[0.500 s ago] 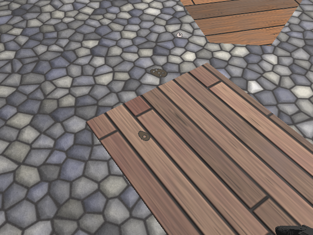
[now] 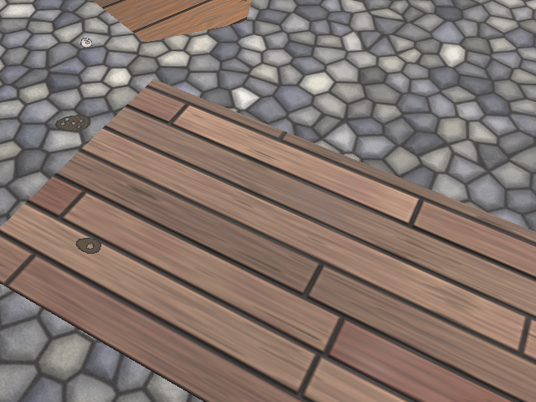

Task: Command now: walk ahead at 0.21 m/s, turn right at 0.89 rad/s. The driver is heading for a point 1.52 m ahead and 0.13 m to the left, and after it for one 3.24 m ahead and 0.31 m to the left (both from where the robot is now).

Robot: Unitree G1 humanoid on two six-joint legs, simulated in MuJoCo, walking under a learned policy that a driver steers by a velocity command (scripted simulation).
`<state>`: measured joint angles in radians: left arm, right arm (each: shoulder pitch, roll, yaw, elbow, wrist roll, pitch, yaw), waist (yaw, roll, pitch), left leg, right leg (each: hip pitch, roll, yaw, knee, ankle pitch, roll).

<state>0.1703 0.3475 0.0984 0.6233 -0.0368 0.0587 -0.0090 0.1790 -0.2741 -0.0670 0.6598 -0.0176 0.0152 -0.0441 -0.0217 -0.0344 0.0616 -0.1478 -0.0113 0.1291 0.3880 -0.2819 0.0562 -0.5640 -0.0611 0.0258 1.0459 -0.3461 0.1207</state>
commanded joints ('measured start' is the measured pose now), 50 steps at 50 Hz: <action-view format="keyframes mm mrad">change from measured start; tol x64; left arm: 1 -134 56 -5 -138 -4 -18 -19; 50 -32 9 -36 -82 63 -121 39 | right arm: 1 88 -209 -60 -37 14 -19 7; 50 24 -208 -68 -100 39 -43 32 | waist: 1 -85 129 -93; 50 58 -29 -139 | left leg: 1 255 341 -241 -194 24 181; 17 18 324 126 92 822 101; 21 -733 68 -267 1011 -149 -1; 39 203 -50 -54 278 390 98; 41 388 142 -524 234 1221 311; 44 213 231 -842 -109 236 377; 50 -136 50 -545 -45 702 246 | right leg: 1 -194 -57 -14 -41 18 -10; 14 -136 -32 -76 -282 -51 -167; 20 1027 -331 654 -708 -390 -334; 38 484 -152 -268 -391 1426 -77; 41 -46 199 -31 624 -367 -30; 50 52 98 118 -1 -49 -5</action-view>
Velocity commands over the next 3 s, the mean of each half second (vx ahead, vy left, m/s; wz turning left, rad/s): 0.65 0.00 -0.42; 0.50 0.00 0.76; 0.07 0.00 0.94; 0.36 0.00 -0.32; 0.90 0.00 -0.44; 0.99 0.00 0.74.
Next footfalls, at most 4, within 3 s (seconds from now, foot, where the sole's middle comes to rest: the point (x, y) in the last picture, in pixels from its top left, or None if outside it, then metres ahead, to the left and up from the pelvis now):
0.34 right None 0.22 -0.27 -0.78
0.78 left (339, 322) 0.63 -0.19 -0.78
1.24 right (387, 269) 0.79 -0.35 -0.78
1.66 left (342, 350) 0.56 -0.19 -0.78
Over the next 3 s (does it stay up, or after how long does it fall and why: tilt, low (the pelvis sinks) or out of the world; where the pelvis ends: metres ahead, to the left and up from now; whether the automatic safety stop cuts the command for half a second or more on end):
stays up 1.51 -0.14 -0.01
